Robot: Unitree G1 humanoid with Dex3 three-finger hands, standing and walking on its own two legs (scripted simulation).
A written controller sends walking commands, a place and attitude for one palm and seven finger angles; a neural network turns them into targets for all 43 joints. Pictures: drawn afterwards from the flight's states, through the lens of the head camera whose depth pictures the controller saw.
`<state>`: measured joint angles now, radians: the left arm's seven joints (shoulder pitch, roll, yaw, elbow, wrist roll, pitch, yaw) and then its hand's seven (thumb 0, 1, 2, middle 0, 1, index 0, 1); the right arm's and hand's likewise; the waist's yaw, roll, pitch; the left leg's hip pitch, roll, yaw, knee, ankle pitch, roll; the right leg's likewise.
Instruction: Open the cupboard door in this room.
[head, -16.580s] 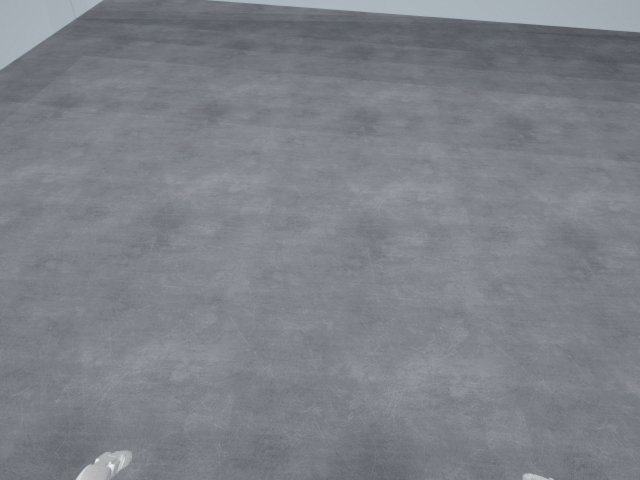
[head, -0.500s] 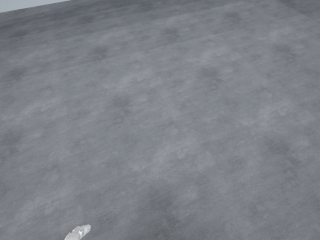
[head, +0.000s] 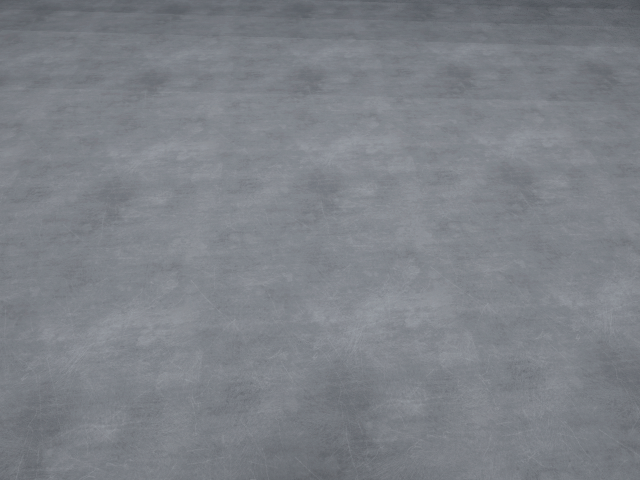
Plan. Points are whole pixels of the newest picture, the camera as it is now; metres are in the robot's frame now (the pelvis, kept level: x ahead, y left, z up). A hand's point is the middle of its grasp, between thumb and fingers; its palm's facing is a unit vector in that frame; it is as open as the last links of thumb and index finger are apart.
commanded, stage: turn or walk to find it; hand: left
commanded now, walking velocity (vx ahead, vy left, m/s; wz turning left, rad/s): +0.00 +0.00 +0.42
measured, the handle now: out of the picture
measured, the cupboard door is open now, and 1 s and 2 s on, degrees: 0 0 0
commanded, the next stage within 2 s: stand and wait in 1.00 s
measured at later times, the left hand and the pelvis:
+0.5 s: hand out of the picture +0.07 +0.20 -0.14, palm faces +0.17 -0.95 -0.27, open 7.4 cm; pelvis -0.02 -0.02 +0.00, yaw +10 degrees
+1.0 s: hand out of the picture -0.12 +0.18 -0.17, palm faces +0.47 -0.85 -0.25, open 7.4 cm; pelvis -0.05 -0.01 +0.00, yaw +26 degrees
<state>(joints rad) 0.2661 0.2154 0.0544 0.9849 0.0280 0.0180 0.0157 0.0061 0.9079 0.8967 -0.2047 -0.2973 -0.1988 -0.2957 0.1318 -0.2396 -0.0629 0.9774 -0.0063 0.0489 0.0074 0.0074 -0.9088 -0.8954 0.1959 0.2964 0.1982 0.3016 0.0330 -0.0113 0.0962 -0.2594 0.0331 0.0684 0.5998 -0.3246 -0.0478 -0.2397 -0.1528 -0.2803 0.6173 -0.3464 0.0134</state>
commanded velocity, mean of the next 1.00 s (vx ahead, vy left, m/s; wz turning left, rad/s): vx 0.00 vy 0.00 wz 0.41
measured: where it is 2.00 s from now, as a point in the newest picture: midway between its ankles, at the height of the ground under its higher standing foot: outside the picture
